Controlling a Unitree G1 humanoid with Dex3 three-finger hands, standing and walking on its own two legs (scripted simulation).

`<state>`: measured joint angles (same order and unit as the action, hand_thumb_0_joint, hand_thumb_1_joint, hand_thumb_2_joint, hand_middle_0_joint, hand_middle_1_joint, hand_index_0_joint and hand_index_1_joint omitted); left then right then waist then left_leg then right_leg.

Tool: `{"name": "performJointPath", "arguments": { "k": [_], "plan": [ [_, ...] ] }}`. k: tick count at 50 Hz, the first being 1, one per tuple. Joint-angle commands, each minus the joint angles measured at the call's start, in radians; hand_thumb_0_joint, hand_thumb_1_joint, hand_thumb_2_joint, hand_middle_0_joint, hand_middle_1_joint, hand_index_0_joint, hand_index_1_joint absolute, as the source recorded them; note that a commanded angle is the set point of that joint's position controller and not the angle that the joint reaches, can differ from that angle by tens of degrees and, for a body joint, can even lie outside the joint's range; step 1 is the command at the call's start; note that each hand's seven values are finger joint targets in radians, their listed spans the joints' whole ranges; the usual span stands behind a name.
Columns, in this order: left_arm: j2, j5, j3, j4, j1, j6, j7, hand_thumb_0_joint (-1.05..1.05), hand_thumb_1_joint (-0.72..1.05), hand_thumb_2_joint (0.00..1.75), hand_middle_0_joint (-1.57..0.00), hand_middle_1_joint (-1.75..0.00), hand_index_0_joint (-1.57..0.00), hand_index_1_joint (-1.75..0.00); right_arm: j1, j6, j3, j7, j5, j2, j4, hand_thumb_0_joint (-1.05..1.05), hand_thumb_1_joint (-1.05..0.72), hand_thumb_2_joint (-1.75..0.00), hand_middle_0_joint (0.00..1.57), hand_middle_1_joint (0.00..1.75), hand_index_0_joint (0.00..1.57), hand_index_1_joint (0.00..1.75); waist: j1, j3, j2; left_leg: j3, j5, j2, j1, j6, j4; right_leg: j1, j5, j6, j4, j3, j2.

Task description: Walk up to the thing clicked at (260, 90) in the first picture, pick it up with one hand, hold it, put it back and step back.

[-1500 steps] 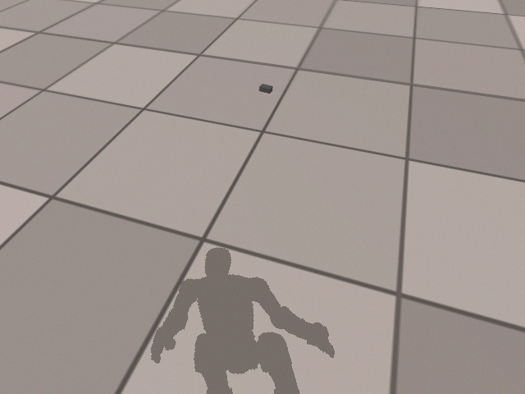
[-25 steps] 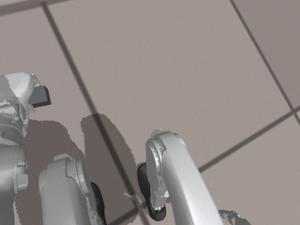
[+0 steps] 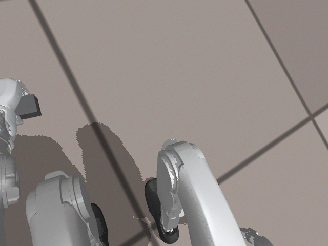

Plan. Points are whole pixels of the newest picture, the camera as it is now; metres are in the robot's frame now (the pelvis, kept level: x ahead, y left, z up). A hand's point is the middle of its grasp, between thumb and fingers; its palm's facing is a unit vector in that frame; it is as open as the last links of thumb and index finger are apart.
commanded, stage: lower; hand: left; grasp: from above
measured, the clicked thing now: (18, 108) +0.49 +0.25 -0.22
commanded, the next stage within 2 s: rest in 0.14 s
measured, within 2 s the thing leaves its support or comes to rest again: rests again in 1.42 s
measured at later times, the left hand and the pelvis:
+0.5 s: hand (18, 115) +0.48 +0.25 -0.24, palm faces -0.47 -0.09 -0.88, open 7.5 cm; pelvis +0.00 +0.00 -0.02, yaw -2 degrees
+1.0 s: hand (25, 114) +0.49 +0.25 -0.27, palm faces -0.45 -0.11 -0.89, open 7.5 cm; pelvis +0.00 +0.00 -0.03, yaw -5 degrees
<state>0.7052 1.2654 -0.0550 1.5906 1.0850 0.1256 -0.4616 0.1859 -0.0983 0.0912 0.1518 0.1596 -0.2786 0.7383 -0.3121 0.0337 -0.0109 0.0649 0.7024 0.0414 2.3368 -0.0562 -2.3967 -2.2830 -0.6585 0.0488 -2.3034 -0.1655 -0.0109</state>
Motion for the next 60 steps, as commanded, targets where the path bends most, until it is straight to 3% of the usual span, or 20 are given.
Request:
{"name": "performJointPath", "arguments": {
  "k": [1,5,8,12,13,14,15,16,17,19,23,26,29,33,37,42,43,48,50,60],
  "plan": [
    [0.186,-0.002,-0.019,-0.106,0.338,0.014,-0.049,0.00,0.72,0.27,-1.12,-0.21,-1.13,-0.20,0.241,-0.006,-0.064,-0.007,0.002,-0.266,0.009,0.00,-0.90,-0.90,0.20,0.30,0.20,0.30,-0.033,0.650,0.334,0.019,-0.203,-0.027,-0.501,0.026,0.231,0.341,0.236,-0.001,0.197,-0.015,-0.045],
    [0.221,0.013,-0.033,-0.115,0.350,0.029,-0.059,0.00,0.77,0.29,-1.15,-0.24,-1.17,-0.23,0.251,-0.018,-0.047,0.006,0.019,-0.267,0.003,0.00,-0.90,-0.90,0.20,0.30,0.20,0.30,-0.058,0.643,0.343,0.006,-0.226,-0.031,-0.480,0.019,0.187,0.375,0.270,-0.010,0.187,-0.015,-0.047],
    [0.287,0.016,-0.067,-0.150,0.347,0.036,-0.075,0.00,0.79,0.34,-1.18,-0.26,-1.18,-0.26,0.253,-0.026,-0.044,0.013,0.024,-0.278,0.002,0.00,-0.90,-0.90,0.20,0.30,0.20,0.30,-0.031,0.678,0.371,0.001,-0.235,-0.029,-0.493,0.021,0.179,0.395,0.274,-0.010,0.186,-0.014,-0.047],
    [0.272,0.019,-0.066,-0.107,0.324,0.033,-0.092,0.00,0.84,0.32,-1.20,-0.27,-1.22,-0.26,0.241,-0.033,-0.041,0.030,0.039,-0.283,-0.009,0.00,-0.90,-0.90,0.20,0.30,0.20,0.30,-0.057,0.641,0.337,-0.004,-0.207,-0.027,-0.437,0.012,0.153,0.410,0.265,-0.016,0.188,-0.016,-0.054],
    [0.301,0.016,-0.077,-0.142,0.321,0.032,-0.097,0.00,0.81,0.32,-1.17,-0.23,-1.18,-0.22,0.240,-0.032,-0.043,0.029,0.034,-0.291,-0.015,0.00,-0.89,-0.89,0.20,0.30,0.20,0.30,-0.039,0.683,0.350,-0.004,-0.223,-0.025,-0.441,0.011,0.152,0.439,0.280,-0.018,0.196,-0.012,-0.058],
    [0.246,0.010,-0.033,-0.093,0.323,0.027,-0.094,0.00,0.78,0.30,-1.14,-0.23,-1.16,-0.21,0.221,-0.039,-0.032,0.033,0.034,-0.280,-0.027,0.00,-0.90,-0.90,0.20,0.30,0.20,0.30,-0.049,0.648,0.327,-0.002,-0.204,-0.025,-0.426,0.010,0.143,0.412,0.265,-0.017,0.188,-0.012,-0.056],
    [0.255,-0.002,-0.030,-0.112,0.324,0.032,-0.099,0.00,0.75,0.26,-1.11,-0.22,-1.13,-0.20,0.214,-0.043,-0.030,0.036,0.032,-0.280,-0.023,0.00,-0.89,-0.90,0.20,0.30,0.20,0.30,-0.040,0.652,0.337,0.002,-0.193,-0.024,-0.412,0.009,0.151,0.416,0.251,-0.017,0.194,-0.014,-0.061],
    [0.307,0.009,-0.069,-0.080,0.290,0.027,-0.108,0.00,0.73,0.27,-1.10,-0.22,-1.12,-0.20,0.234,-0.040,-0.035,0.035,0.034,-0.294,-0.007,0.00,-0.89,-0.90,0.20,0.30,0.20,0.30,-0.039,0.651,0.329,0.003,-0.206,-0.021,-0.412,0.009,0.141,0.425,0.266,-0.018,0.191,-0.017,-0.062],
    [0.294,0.009,-0.059,-0.068,0.287,0.026,-0.103,0.00,0.72,0.25,-1.09,-0.22,-1.11,-0.20,0.235,-0.045,-0.031,0.041,0.035,-0.293,-0.017,0.00,-0.90,-0.90,0.20,0.30,0.20,0.30,-0.051,0.621,0.318,0.007,-0.207,-0.022,-0.402,0.009,0.135,0.413,0.262,-0.018,0.180,-0.019,-0.060],
    [0.328,0.015,-0.106,-0.052,0.263,0.023,-0.107,0.00,0.73,0.26,-1.10,-0.21,-1.12,-0.19,0.263,-0.047,-0.030,0.045,0.039,-0.300,-0.004,0.00,-0.89,-0.89,0.20,0.30,0.20,0.30,-0.052,0.625,0.334,0.018,-0.244,-0.021,-0.435,0.018,0.143,0.409,0.285,-0.015,0.160,-0.032,-0.055],
    [0.276,0.008,-0.057,-0.028,0.324,0.040,-0.101,0.00,0.75,0.25,-1.10,-0.23,-1.13,-0.20,0.239,-0.063,-0.011,0.061,0.050,-0.302,-0.017,0.00,-0.89,-0.90,0.20,0.30,0.20,0.30,-0.110,0.537,0.298,0.032,-0.181,-0.019,-0.388,0.007,0.122,0.367,0.248,-0.020,0.170,-0.041,-0.061],
    [0.332,0.003,-0.078,-0.090,0.326,0.055,-0.110,0.00,0.75,0.25,-1.12,-0.20,-1.14,-0.18,0.238,-0.073,-0.013,0.060,0.048,-0.319,-0.013,0.00,-0.90,-0.90,0.20,0.30,0.20,0.30,-0.071,0.609,0.373,0.033,-0.219,-0.016,-0.454,0.020,0.129,0.392,0.270,-0.015,0.165,-0.042,-0.061],
    [0.316,0.026,-0.060,-0.058,0.330,0.064,-0.128,0.00,0.77,0.26,-1.12,-0.24,-1.14,-0.21,0.231,-0.080,0.014,0.071,0.057,-0.306,-0.009,0.00,-0.90,-0.90,0.20,0.30,0.20,0.30,-0.103,0.589,0.408,0.046,-0.238,-0.013,-0.475,0.030,0.124,0.378,0.292,-0.013,0.145,-0.059,-0.063],
    [0.357,0.044,-0.080,-0.035,0.324,0.065,-0.154,0.00,0.79,0.29,-1.15,-0.23,-1.16,-0.21,0.220,-0.091,0.013,0.080,0.062,-0.329,-0.013,0.00,-0.89,-0.90,0.20,0.30,0.20,0.30,-0.091,0.569,0.446,0.072,-0.217,-0.008,-0.504,0.042,0.144,0.324,0.264,-0.007,0.125,-0.074,-0.060],
    [0.341,0.053,-0.072,0.026,0.311,0.056,-0.182,0.00,0.82,0.30,-1.16,-0.24,-1.17,-0.22,0.210,-0.101,0.028,0.098,0.072,-0.332,-0.023,0.00,-0.89,-0.90,0.20,0.30,0.20,0.30,-0.114,0.512,0.421,0.068,-0.219,-0.007,-0.467,0.038,0.136,0.337,0.282,-0.012,0.125,-0.077,-0.067],
    [0.399,0.029,-0.101,0.002,0.301,0.042,-0.192,0.00,0.79,0.30,-1.14,-0.25,-1.16,-0.23,0.216,-0.118,0.033,0.110,0.071,-0.349,-0.025,0.00,-0.90,-0.90,0.20,0.30,0.20,0.30,-0.099,0.551,0.424,0.061,-0.253,-0.006,-0.469,0.031,0.124,0.402,0.315,-0.018,0.146,-0.068,-0.074],
    [0.355,0.028,-0.079,0.044,0.296,0.037,-0.186,0.00,0.80,0.29,-1.15,-0.26,-1.17,-0.23,0.211,-0.123,0.039,0.117,0.075,-0.337,-0.029,0.00,-0.90,-0.90,0.20,0.30,0.20,0.30,-0.122,0.519,0.395,0.064,-0.248,-0.006,-0.465,0.029,0.111,0.385,0.317,-0.021,0.137,-0.070,-0.070],
    [0.406,0.006,-0.093,0.012,0.317,0.042,-0.183,0.00,0.81,0.28,-1.15,-0.25,-1.17,-0.23,0.219,-0.133,0.054,0.127,0.075,-0.346,-0.029,0.00,-0.90,-0.90,0.20,0.30,0.20,0.30,-0.132,0.538,0.385,0.073,-0.245,-0.001,-0.436,0.022,0.103,0.427,0.320,-0.028,0.151,-0.073,-0.075],
    [0.434,0.005,-0.101,0.000,0.306,0.043,-0.182,0.00,0.81,0.26,-1.17,-0.22,-1.19,-0.20,0.216,-0.132,0.057,0.125,0.073,-0.347,-0.031,0.00,-0.90,-0.90,0.20,0.30,0.20,0.30,-0.117,0.554,0.397,0.066,-0.251,-0.001,-0.441,0.022,0.103,0.459,0.326,-0.028,0.158,-0.069,-0.079],
    [0.431,0.016,-0.079,0.019,0.302,0.051,-0.184,0.00,0.85,0.26,-1.19,-0.22,-1.21,-0.20,0.199,-0.142,0.079,0.130,0.076,-0.358,-0.044,0.00,-0.90,-0.90,0.20,0.30,0.20,0.30,-0.146,0.497,0.432,0.094,-0.240,0.006,-0.465,0.033,0.111,0.410,0.307,-0.020,0.143,-0.088,-0.081]
  ]
}}
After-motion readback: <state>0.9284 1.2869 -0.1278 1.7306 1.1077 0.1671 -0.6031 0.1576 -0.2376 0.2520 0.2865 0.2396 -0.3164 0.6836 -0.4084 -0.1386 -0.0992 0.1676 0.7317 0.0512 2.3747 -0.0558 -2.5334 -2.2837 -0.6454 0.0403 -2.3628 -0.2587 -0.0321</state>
